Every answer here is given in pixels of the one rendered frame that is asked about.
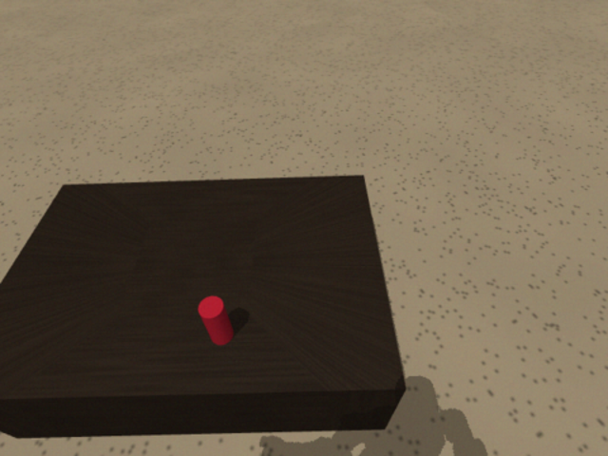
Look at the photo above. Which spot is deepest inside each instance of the can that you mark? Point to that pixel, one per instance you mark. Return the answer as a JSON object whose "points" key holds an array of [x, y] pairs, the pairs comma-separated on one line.
{"points": [[216, 320]]}

